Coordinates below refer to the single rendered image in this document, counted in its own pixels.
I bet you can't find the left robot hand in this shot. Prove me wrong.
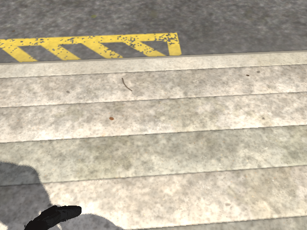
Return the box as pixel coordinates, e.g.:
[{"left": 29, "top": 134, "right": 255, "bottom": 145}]
[{"left": 24, "top": 205, "right": 82, "bottom": 230}]

